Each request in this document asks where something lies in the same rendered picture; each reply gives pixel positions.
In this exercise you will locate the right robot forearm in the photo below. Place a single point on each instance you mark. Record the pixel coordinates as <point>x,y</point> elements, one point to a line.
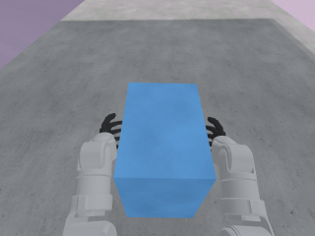
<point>238,180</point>

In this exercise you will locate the right robot hand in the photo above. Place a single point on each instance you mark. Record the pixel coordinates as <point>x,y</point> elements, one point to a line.
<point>217,130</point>

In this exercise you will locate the carton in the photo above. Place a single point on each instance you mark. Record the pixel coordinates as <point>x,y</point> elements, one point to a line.
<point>164,166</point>

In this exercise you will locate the right robot upper arm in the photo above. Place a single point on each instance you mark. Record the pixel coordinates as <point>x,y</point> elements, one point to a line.
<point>241,230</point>

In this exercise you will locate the left robot upper arm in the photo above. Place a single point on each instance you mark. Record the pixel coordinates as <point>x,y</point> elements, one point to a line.
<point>91,228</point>

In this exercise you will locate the left robot hand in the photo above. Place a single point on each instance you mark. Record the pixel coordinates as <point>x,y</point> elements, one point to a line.
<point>106,126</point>

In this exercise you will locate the left robot forearm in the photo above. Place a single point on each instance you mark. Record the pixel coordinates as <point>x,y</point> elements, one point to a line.
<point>93,180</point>

